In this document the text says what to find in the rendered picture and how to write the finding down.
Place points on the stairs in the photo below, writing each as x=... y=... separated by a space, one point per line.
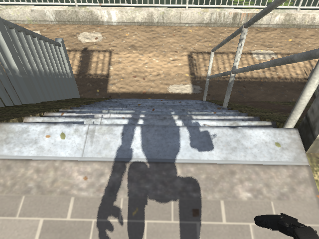
x=153 y=112

